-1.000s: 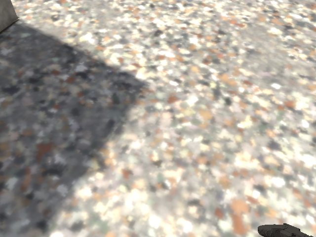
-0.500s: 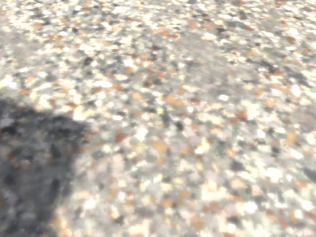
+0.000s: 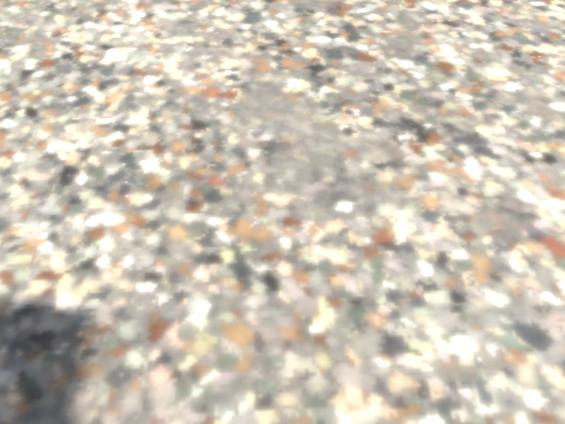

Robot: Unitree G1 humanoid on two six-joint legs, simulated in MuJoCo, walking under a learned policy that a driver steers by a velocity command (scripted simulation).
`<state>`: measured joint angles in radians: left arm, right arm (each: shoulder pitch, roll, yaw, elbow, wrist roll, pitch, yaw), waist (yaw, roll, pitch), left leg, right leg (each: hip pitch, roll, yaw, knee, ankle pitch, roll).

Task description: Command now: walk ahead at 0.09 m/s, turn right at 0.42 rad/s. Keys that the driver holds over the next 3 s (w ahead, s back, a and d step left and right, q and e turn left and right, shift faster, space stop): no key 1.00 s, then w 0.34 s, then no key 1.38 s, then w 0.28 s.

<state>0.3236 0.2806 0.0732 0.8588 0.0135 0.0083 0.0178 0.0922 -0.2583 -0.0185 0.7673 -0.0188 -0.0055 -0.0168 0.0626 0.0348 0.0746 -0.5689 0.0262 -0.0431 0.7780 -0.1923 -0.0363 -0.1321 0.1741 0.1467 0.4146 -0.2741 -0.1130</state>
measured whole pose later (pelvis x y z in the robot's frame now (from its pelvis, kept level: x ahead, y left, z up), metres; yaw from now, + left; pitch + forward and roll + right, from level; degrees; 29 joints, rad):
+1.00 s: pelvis +0.07 +0.01 +0.01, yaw -3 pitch -2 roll +0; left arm 0.27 0.19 -0.02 1.11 0.01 -0.01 0.04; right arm 0.26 -0.20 0.00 1.10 -0.01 0.01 -0.03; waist -0.02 0.00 0.03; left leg -0.22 -0.02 -0.01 0.38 -0.14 0.02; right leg -0.07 0.05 0.05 0.37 -0.27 -0.04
